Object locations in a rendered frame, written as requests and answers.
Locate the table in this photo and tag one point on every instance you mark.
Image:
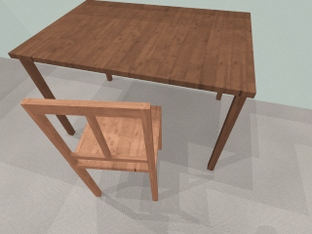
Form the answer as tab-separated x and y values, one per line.
202	49

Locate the chair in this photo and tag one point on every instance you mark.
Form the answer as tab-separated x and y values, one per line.
119	136

